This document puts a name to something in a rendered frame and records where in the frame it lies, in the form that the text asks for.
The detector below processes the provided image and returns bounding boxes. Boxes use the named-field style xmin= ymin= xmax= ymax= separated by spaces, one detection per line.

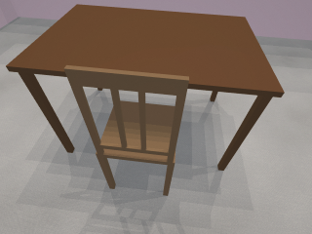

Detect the chair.
xmin=64 ymin=65 xmax=189 ymax=196

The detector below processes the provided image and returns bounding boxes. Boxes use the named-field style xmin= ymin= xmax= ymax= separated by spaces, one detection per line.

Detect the table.
xmin=6 ymin=4 xmax=285 ymax=171

